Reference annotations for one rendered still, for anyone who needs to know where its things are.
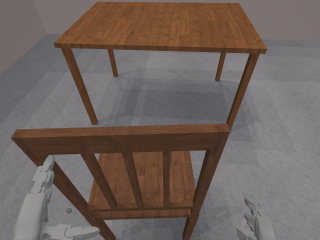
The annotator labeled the chair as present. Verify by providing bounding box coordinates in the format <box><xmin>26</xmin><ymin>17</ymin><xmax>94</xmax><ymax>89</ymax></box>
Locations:
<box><xmin>11</xmin><ymin>123</ymin><xmax>230</xmax><ymax>240</ymax></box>

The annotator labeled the left robot hand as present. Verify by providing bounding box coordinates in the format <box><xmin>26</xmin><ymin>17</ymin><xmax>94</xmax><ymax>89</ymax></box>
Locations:
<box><xmin>11</xmin><ymin>154</ymin><xmax>100</xmax><ymax>240</ymax></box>

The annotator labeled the table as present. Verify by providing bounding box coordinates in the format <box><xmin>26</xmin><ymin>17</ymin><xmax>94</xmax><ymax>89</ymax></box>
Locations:
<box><xmin>53</xmin><ymin>1</ymin><xmax>267</xmax><ymax>131</ymax></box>

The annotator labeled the right robot hand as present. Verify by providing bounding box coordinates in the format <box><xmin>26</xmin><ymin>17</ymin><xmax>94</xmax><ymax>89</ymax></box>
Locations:
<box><xmin>237</xmin><ymin>196</ymin><xmax>277</xmax><ymax>240</ymax></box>

